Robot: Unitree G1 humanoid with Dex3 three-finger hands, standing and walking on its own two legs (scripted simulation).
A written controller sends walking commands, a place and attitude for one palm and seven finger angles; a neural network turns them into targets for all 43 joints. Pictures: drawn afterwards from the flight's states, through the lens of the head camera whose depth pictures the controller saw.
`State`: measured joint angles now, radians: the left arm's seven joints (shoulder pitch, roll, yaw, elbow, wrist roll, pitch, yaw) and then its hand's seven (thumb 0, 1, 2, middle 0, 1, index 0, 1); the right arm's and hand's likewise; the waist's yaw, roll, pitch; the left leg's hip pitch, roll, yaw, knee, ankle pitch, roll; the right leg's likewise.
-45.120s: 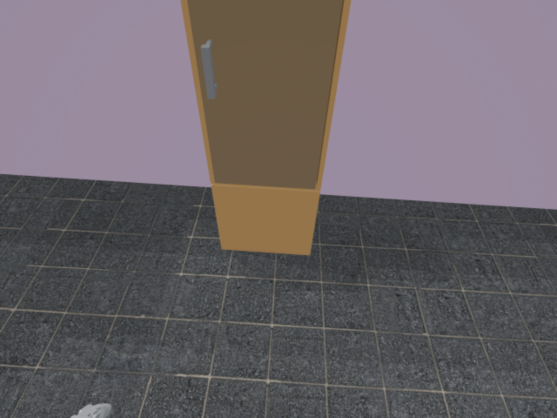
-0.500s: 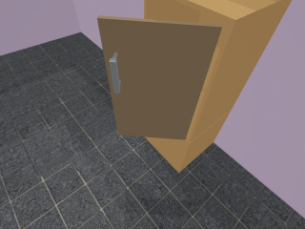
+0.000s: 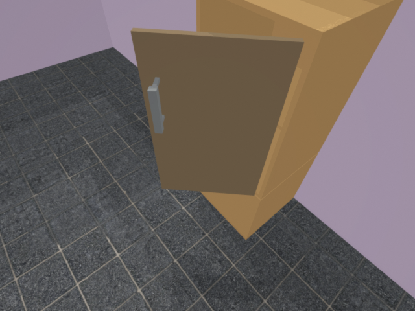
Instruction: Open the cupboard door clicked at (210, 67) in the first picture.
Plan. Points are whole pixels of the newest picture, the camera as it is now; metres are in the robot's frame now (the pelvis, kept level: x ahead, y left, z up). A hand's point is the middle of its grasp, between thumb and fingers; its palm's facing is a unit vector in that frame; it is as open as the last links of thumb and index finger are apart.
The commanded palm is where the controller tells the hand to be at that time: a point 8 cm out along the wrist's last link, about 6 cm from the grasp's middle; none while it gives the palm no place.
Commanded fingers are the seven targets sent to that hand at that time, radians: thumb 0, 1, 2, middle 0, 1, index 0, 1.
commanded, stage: look again from close up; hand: left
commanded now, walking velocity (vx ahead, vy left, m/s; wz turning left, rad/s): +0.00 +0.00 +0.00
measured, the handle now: (157, 106) +0.56 +0.16 +0.08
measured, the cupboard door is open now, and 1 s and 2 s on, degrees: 46 46 46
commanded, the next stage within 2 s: raise the hand with hooked fingers in 0.62 s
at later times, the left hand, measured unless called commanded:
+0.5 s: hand out of the picture +0.01 +0.21 -0.17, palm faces +0.04 -0.96 -0.28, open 7.4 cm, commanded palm none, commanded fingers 0.00 0.90 0.90 -0.20 -0.30 -0.20 -0.30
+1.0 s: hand out of the picture +0.11 +0.21 +0.00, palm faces +0.13 -0.99 -0.07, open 7.9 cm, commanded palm +0.04 +0.27 -0.05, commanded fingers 0.00 0.55 0.75 -0.23 -0.53 -0.23 -0.53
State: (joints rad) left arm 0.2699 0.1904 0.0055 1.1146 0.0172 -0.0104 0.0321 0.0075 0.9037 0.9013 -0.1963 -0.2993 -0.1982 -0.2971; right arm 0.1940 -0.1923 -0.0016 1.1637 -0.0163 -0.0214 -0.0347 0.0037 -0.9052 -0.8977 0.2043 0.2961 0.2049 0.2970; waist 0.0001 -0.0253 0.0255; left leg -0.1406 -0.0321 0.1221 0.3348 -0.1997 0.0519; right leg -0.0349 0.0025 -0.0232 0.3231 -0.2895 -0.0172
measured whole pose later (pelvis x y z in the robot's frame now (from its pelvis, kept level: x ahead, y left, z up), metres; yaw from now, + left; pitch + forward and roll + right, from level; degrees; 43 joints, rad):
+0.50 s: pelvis -0.04 +0.00 -0.01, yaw +1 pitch -3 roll +0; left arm 0.26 0.25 -0.01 0.99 0.02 -0.01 0.03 0.01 0.90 0.90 -0.20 -0.30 -0.20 -0.30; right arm 0.15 -0.25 -0.01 1.00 -0.03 0.00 -0.01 0.01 -0.91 -0.90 0.20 0.30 0.20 0.30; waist 0.00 0.01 -0.01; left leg -0.22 -0.01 0.09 0.48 -0.22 0.05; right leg -0.10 0.02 -0.05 0.47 -0.31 -0.03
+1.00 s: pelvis -0.12 +0.01 -0.05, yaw +5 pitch +5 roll +0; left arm 0.23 0.24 0.14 0.24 -0.23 -0.44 -0.15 0.01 0.76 0.84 -0.20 -0.39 -0.21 -0.39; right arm 0.23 -0.24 0.02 0.71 0.02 -0.25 -0.03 0.01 -0.90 -0.90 0.21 0.30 0.21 0.30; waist -0.05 0.03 -0.08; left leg -0.66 -0.06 0.06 0.80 -0.31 0.03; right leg -0.56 0.00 -0.04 0.87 -0.43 -0.02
